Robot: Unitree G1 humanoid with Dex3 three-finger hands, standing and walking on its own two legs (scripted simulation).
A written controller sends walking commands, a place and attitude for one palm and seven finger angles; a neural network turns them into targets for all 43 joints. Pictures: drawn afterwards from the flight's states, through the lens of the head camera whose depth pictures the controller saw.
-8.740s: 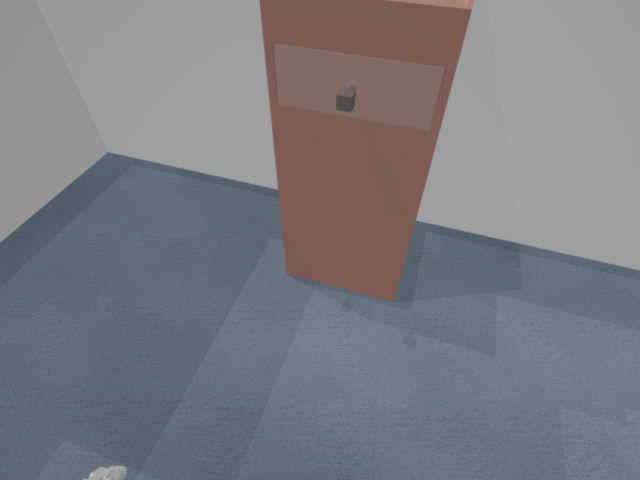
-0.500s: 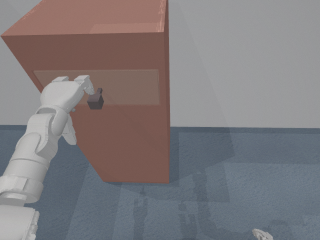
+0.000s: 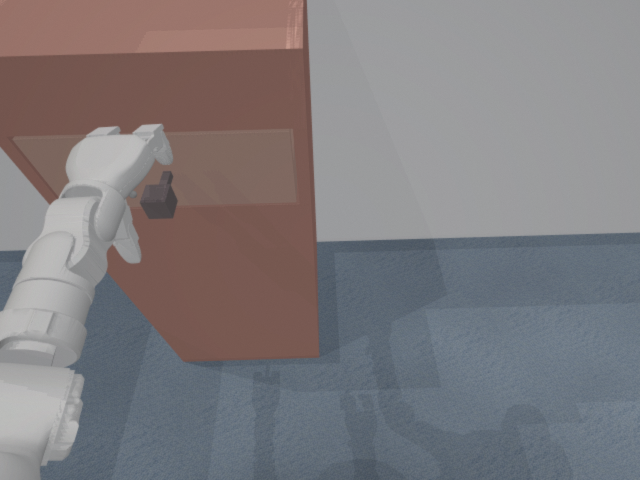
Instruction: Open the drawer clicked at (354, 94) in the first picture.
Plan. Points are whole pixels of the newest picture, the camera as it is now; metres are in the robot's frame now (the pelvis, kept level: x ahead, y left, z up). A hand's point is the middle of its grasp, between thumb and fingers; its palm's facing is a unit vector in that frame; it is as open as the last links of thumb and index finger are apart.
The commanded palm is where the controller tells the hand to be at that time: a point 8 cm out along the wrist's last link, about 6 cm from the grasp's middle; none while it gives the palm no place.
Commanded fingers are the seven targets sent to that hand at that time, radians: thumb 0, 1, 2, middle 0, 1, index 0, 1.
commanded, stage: move the hooked fingers above the handle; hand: left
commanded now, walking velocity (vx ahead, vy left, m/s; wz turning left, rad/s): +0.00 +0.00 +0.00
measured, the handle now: (162, 192) +0.50 +0.25 +0.06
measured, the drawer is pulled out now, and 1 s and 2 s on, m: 0.00 0.00 0.00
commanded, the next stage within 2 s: lower the fingers behind the handle in 1.12 s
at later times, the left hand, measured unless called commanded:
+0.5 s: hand (137, 194) +0.44 +0.24 +0.12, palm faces -0.01 -0.02 -1.00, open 13.8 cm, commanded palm +0.43 +0.25 +0.18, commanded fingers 0.00 -0.50 0.30 -0.30 -1.20 -0.30 -1.20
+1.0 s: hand (129, 187) +0.46 +0.26 +0.11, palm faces -0.02 -0.03 -1.00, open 13.8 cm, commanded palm +0.43 +0.26 +0.18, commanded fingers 0.00 -0.50 0.30 -0.30 -1.20 -0.30 -1.20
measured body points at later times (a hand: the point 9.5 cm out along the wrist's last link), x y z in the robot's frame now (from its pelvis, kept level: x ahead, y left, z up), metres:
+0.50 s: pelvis -0.01 +0.00 +0.00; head +0.03 -0.01 +0.45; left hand +0.43 +0.24 +0.17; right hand +0.07 -0.27 -0.13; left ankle +0.03 +0.13 -0.72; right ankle -0.07 -0.13 -0.72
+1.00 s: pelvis +0.00 +0.00 +0.00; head +0.05 -0.01 +0.44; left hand +0.45 +0.26 +0.17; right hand +0.04 -0.28 -0.14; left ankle +0.03 +0.13 -0.72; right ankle -0.07 -0.13 -0.72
